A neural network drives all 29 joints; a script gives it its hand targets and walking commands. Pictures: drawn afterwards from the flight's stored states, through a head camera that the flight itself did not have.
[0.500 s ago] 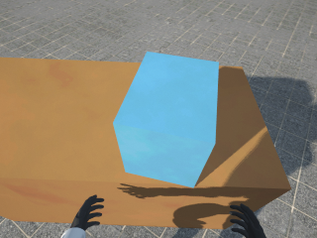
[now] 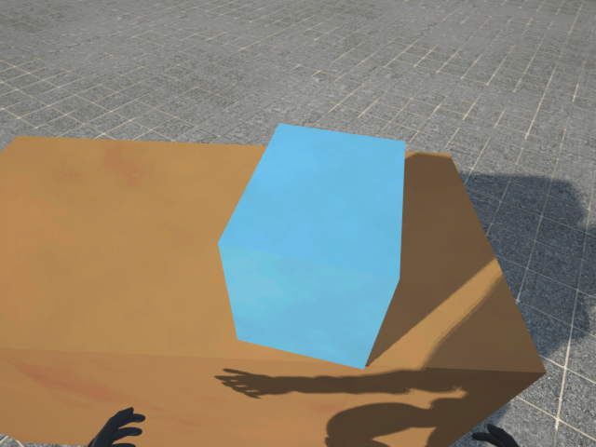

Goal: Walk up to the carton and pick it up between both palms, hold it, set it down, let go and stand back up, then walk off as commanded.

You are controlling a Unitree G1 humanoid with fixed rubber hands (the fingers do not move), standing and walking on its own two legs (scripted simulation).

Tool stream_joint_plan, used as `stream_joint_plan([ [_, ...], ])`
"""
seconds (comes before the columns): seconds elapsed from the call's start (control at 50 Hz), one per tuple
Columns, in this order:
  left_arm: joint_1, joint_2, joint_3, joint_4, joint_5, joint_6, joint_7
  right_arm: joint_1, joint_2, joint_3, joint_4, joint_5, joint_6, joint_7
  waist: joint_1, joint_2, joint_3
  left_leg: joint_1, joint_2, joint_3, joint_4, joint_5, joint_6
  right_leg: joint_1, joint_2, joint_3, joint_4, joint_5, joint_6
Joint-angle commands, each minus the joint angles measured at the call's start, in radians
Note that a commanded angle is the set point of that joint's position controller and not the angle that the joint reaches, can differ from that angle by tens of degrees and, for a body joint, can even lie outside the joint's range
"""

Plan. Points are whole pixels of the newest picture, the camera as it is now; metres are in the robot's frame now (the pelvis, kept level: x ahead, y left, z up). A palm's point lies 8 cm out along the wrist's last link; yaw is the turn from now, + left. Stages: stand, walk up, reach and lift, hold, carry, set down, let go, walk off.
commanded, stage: stand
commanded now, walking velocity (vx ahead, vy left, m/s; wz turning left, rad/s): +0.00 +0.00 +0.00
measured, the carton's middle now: (320, 242) +0.44 +0.00 +0.02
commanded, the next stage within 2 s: walk off in 1.34 s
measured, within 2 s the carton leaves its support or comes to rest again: neither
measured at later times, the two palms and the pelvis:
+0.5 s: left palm out of the picture +0.09 +0.29 -0.09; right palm out of the picture +0.12 -0.28 -0.08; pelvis +0.00 +0.00 +0.00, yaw +0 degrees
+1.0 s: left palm out of the picture +0.08 +0.29 -0.09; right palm out of the picture +0.10 -0.28 -0.09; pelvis -0.01 +0.00 +0.00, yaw +0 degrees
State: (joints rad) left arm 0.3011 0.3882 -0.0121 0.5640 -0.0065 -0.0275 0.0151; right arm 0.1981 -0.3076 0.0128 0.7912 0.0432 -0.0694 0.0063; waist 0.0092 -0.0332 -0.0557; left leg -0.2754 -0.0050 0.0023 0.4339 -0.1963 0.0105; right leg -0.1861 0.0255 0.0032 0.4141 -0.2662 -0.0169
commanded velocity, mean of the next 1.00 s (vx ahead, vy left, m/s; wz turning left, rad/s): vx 0.00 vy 0.00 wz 0.00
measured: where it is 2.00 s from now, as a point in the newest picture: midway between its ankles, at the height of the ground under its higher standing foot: outside the picture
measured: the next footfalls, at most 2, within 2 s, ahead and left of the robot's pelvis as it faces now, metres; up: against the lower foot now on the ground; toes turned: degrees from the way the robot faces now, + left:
none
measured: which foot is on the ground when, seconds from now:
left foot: down 0.00-1.00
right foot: down 0.00-1.00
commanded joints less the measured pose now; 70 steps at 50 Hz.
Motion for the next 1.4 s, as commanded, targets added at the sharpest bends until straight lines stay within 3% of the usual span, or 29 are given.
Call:
stream_joint_plan([
  [0.0, -0.009, 0.117, 0.066, 0.017, 0.026, -0.047, -0.009, -0.052, -0.177, -0.068, -0.073, -0.082, -0.007, 0.002, -0.007, 0.104, -0.061, 0.1, 0.113, -0.12, -0.017, 0.18, 0.046, 0.07, -0.134, 0.092, -0.038, 0.136, -0.004],
  [0.14, 0.047, 0.138, 0.06, 0.036, 0.024, -0.038, -0.016, -0.042, -0.211, -0.063, -0.077, -0.069, 0.014, 0.001, -0.011, 0.075, -0.029, 0.119, 0.113, -0.12, -0.012, 0.183, 0.052, 0.014, -0.121, 0.088, -0.043, 0.143, 0.006],
  [0.16, 0.026, 0.155, 0.072, 0.042, 0.023, -0.038, -0.013, -0.026, -0.233, -0.064, -0.066, -0.08, 0.013, 0.001, 0.007, 0.102, -0.008, 0.086, 0.107, -0.116, -0.022, 0.16, 0.047, 0.033, -0.119, 0.085, -0.037, 0.12, 0.005],
  [0.18, 0.031, 0.131, 0.06, 0.035, 0.024, -0.041, -0.015, -0.012, -0.213, -0.063, -0.057, -0.069, 0.011, 0.003, -0.013, 0.144, -0.017, 0.118, 0.111, -0.115, -0.022, 0.15, 0.044, 0.028, -0.131, 0.103, -0.053, 0.131, 0.001],
  [0.22, 0.023, 0.167, 0.068, 0.05, 0.021, -0.039, -0.019, -0.03, -0.236, -0.07, -0.072, -0.063, 0.008, -0.006, -0.015, 0.1, 0.027, 0.083, 0.125, -0.138, -0.032, 0.17, 0.047, 0.011, -0.139, 0.095, -0.043, 0.113, 0.006],
  [0.24, 0.063, 0.167, 0.072, 0.06, 0.016, -0.04, -0.014, -0.04, -0.237, -0.065, -0.078, -0.072, 0.01, -0.003, 0.023, 0.086, 0.001, 0.088, 0.13, -0.138, -0.039, 0.139, 0.046, 0.013, -0.126, 0.099, -0.033, 0.083, -0.001],
  [0.32, 0.063, 0.156, 0.073, 0.065, 0.024, -0.035, -0.016, -0.025, -0.239, -0.068, -0.066, -0.072, 0.004, -0.006, -0.004, 0.149, 0.004, 0.091, 0.112, -0.123, -0.028, 0.128, 0.048, 0.01, -0.128, 0.097, -0.06, 0.103, 0.005],
  [0.36, 0.086, 0.158, 0.065, 0.073, 0.01, -0.038, -0.015, -0.022, -0.24, -0.068, -0.055, -0.07, 0.009, -0.002, 0.012, 0.091, -0.057, 0.138, 0.116, -0.115, -0.024, 0.181, 0.046, 0.033, -0.13, 0.092, -0.028, 0.139, -0.002],
  [0.46, 0.078, 0.175, 0.068, 0.089, 0.03, -0.043, -0.008, 0.007, -0.212, -0.053, -0.059, -0.063, 0.008, -0.008, -0.02, 0.128, -0.028, 0.137, 0.131, -0.125, -0.009, 0.242, 0.042, 0.032, -0.137, 0.117, -0.039, 0.197, -0.001],
  [0.48, 0.065, 0.17, 0.065, 0.077, 0.018, -0.042, -0.007, -0.028, -0.25, -0.062, -0.058, -0.064, 0.011, -0.012, 0.002, 0.088, -0.02, 0.114, 0.123, -0.129, 0.004, 0.26, 0.039, 0.026, -0.135, 0.094, -0.032, 0.215, 0.0],
  [0.54, 0.061, 0.16, 0.067, 0.085, 0.013, -0.035, -0.009, 0.0, -0.235, -0.059, -0.069, -0.063, 0.016, -0.011, -0.008, 0.133, -0.028, 0.123, 0.132, -0.127, -0.014, 0.215, 0.041, 0.03, -0.132, 0.097, -0.033, 0.165, 0.002],
  [0.58, 0.078, 0.155, 0.065, 0.096, 0.019, -0.036, -0.005, 0.019, -0.225, -0.049, -0.042, -0.056, 0.007, -0.005, -0.015, 0.094, 0.002, 0.117, 0.131, -0.146, -0.005, 0.204, 0.037, 0.02, -0.136, 0.105, -0.047, 0.152, -0.003],
  [0.66, 0.096, 0.172, 0.071, 0.097, 0.01, -0.033, -0.005, -0.016, -0.246, -0.068, -0.056, -0.062, 0.008, -0.017, 0.008, 0.146, -0.037, 0.139, 0.135, -0.133, -0.01, 0.292, 0.042, 0.045, -0.135, 0.089, -0.03, 0.196, -0.003],
  [0.76, 0.038, 0.154, 0.064, 0.103, 0.014, -0.025, -0.006, 0.017, -0.233, -0.051, -0.029, -0.059, 0.016, -0.018, -0.014, 0.114, 0.041, 0.104, 0.136, -0.137, -0.016, 0.273, 0.037, 0.011, -0.147, 0.096, -0.035, 0.194, -0.002],
  [0.8, 0.043, 0.17, 0.071, 0.111, 0.014, -0.023, -0.006, 0.015, -0.234, -0.049, -0.038, -0.057, 0.023, -0.023, -0.016, 0.149, -0.001, 0.104, 0.141, -0.155, -0.043, 0.144, 0.041, 0.038, -0.137, 0.107, -0.049, 0.109, -0.012],
  [0.82, 0.032, 0.174, 0.067, 0.094, 0.02, -0.028, -0.009, -0.012, -0.217, -0.051, -0.056, -0.058, 0.018, -0.017, -0.015, 0.113, -0.023, 0.111, 0.131, -0.147, -0.033, 0.135, 0.043, 0.061, -0.136, 0.098, -0.046, 0.141, -0.002],
  [0.86, 0.049, 0.187, 0.072, 0.106, 0.011, -0.03, -0.011, -0.02, -0.247, -0.057, -0.054, -0.063, 0.018, -0.022, -0.011, 0.152, 0.007, 0.1, 0.128, -0.14, -0.037, 0.183, 0.041, 0.026, -0.152, 0.114, -0.051, 0.151, -0.011],
  [0.94, 0.049, 0.16, 0.06, 0.106, 0.019, -0.033, -0.008, -0.023, -0.232, -0.046, -0.042, -0.056, 0.018, -0.012, 0.003, 0.078, 0.027, 0.081, 0.144, -0.152, -0.022, 0.205, 0.041, 0.026, -0.143, 0.089, -0.038, 0.18, -0.008],
  [0.98, 0.047, 0.192, 0.071, 0.106, 0.015, -0.027, 0.001, -0.007, -0.216, -0.048, -0.051, -0.059, 0.013, -0.014, -0.023, 0.137, 0.085, 0.073, 0.138, -0.14, -0.046, 0.186, 0.035, -0.01, -0.148, 0.105, -0.04, 0.147, -0.004],
  [1.0, 0.073, 0.197, 0.08, 0.124, 0.004, -0.03, -0.004, 0.017, -0.243, -0.046, -0.038, -0.059, 0.013, -0.02, -0.006, 0.154, -0.024, 0.108, 0.13, -0.14, -0.047, 0.213, 0.044, 0.057, -0.141, 0.108, -0.035, 0.148, -0.005],
  [1.04, 0.08, 0.185, 0.076, 0.125, 0.005, -0.034, -0.005, 0.055, -0.246, -0.057, -0.03, -0.057, 0.006, -0.017, -0.018, 0.094, 0.023, 0.111, 0.127, -0.148, -0.036, 0.201, 0.041, 0.021, -0.148, 0.094, -0.042, 0.148, -0.01],
  [1.14, 0.037, 0.17, 0.065, 0.109, 0.006, -0.028, -0.006, 0.003, -0.23, -0.039, -0.06, -0.052, 0.02, -0.01, 0.004, 0.106, 0.011, 0.08, 0.135, -0.134, -0.047, 0.182, 0.038, 0.049, -0.153, 0.107, -0.029, 0.185, -0.008],
  [1.16, 0.036, 0.175, 0.067, 0.121, 0.019, -0.021, -0.008, 0.006, -0.213, -0.038, -0.054, -0.057, 0.02, -0.016, -0.019, 0.154, -0.017, 0.125, 0.135, -0.132, -0.037, 0.191, 0.04, 0.037, -0.146, 0.106, -0.036, 0.155, -0.012],
  [1.22, 0.052, 0.168, 0.069, 0.105, 0.001, -0.027, -0.01, -0.001, -0.246, -0.048, -0.054, -0.058, 0.021, -0.016, 0.013, 0.129, 0.03, 0.07, 0.142, -0.138, -0.04, 0.158, 0.049, 0.04, -0.156, 0.107, -0.05, 0.12, -0.009],
  [1.24, 0.055, 0.163, 0.064, 0.114, 0.012, -0.029, -0.011, 0.007, -0.219, -0.055, -0.054, -0.058, 0.02, -0.018, -0.013, 0.095, 0.019, 0.107, 0.137, -0.143, -0.041, 0.174, 0.044, 0.017, -0.151, 0.097, -0.048, 0.13, -0.011],
  [1.26, 0.017, 0.153, 0.059, 0.106, 0.008, -0.024, -0.011, -0.001, -0.227, -0.05, -0.057, -0.051, 0.021, -0.014, -0.009, 0.131, 0.019, 0.088, 0.139, -0.14, -0.038, 0.173, 0.046, 0.02, -0.154, 0.106, -0.038, 0.139, -0.013],
  [1.3, 0.044, 0.18, 0.069, 0.126, 0.013, -0.025, -0.008, 0.008, -0.239, -0.053, -0.046, -0.056, 0.015, -0.011, 0.001, 0.06, 0.011, 0.096, 0.13, -0.148, -0.053, 0.138, 0.04, 0.035, -0.149, 0.084, -0.045, 0.141, -0.011],
  [1.32, 0.065, 0.151, 0.058, 0.13, 0.008, -0.028, -0.008, 0.024, -0.246, -0.049, -0.038, -0.049, 0.018, -0.012, 0.0, 0.149, 0.019, 0.096, 0.128, -0.148, -0.04, 0.146, 0.042, 0.035, -0.144, 0.111, -0.048, 0.138, -0.012],
  [1.38, 0.066, 0.171, 0.063, 0.124, 0.005, -0.033, -0.015, 0.026, -0.251, -0.054, -0.027, -0.051, 0.008, -0.022, -0.011, 0.121, 0.014, 0.115, 0.144, -0.144, -0.042, 0.167, 0.046, 0.008, -0.15, 0.116, -0.068, 0.12, -0.006],
])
